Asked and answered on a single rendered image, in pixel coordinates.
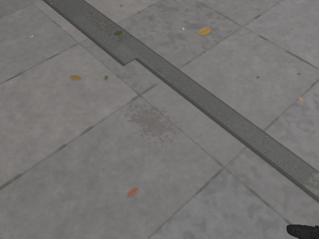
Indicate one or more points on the right robot hand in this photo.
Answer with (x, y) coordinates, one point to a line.
(303, 231)

